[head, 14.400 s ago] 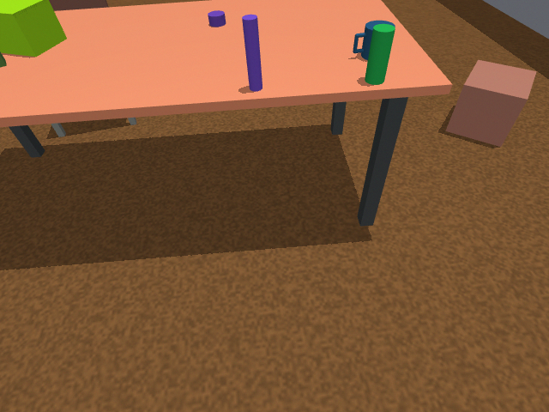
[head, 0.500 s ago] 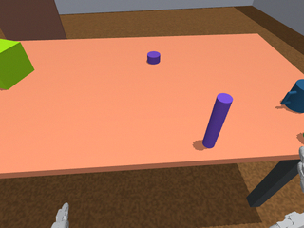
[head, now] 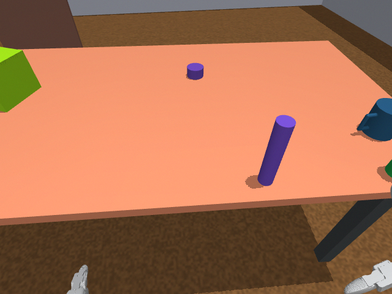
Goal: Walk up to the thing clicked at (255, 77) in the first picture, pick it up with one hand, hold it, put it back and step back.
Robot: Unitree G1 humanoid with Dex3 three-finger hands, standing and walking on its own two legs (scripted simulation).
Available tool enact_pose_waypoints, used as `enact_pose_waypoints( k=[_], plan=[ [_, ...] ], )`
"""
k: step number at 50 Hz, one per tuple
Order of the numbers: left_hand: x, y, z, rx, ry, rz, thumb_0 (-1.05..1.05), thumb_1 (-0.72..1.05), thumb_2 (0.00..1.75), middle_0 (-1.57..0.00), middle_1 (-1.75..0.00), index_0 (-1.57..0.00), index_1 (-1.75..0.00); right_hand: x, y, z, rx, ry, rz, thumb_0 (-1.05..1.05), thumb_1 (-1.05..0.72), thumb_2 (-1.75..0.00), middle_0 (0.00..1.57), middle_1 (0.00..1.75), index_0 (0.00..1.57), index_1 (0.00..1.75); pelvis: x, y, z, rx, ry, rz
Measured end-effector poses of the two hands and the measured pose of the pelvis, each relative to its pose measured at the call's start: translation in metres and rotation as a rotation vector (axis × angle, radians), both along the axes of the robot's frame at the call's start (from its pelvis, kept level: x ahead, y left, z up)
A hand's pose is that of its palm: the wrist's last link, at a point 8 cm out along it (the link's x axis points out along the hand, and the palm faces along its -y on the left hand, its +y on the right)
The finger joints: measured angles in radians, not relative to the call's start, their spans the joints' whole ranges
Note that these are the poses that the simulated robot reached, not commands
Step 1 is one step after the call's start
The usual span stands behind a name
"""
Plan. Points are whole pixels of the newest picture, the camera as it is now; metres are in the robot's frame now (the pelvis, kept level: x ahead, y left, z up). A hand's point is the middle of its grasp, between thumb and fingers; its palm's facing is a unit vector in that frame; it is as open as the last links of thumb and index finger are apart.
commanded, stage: rise first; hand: right
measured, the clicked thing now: (274, 154) +0.41 -0.17 +0.06
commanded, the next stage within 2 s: go down in 0.02 s
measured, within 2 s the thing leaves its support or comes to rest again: neither
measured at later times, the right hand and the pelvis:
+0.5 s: hand (383, 216) +0.21 -0.28 +0.12, palm faces +0.36 +0.87 -0.34, open 17.7 cm; pelvis +0.00 +0.00 +0.00, yaw -1 degrees
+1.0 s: hand (388, 190) +0.26 -0.32 +0.12, palm faces +0.21 +0.96 -0.17, open 17.7 cm; pelvis +0.01 +0.00 +0.00, yaw +0 degrees
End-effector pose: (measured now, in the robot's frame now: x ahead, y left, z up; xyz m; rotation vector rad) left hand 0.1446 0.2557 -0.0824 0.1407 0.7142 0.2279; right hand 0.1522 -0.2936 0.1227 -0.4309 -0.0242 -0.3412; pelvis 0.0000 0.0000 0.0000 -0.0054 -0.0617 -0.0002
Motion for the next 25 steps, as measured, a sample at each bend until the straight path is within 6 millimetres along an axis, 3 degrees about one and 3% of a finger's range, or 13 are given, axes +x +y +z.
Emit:
enact_pose_waypoints(
  k=[13, 25],
  plan=[
    [0.008, -0.001, -0.001, 0.003, -0.009, -0.014, -0.01, -0.52, 0.05, -0.06, -0.06, -0.06, -0.05, 0.0, 0.002, 0.015, -0.022, -0.104, 0.013, -0.01, 0.54, -0.05, 0.05, 0.06, 0.06, 0.06, 0.003, 0.001, -0.001, -0.001, 0.009, -0.005],
    [0.011, 0.001, -0.008, 0.029, 0.041, 0.004, -0.01, -0.51, 0.04, -0.05, -0.05, -0.06, -0.04, 0.024, -0.025, 0.012, 0.036, -0.113, 0.018, -0.01, 0.6, -0.06, 0.03, 0.07, 0.05, 0.07, 0.002, 0.004, -0.003, 0.002, 0.019, -0.011]
  ],
)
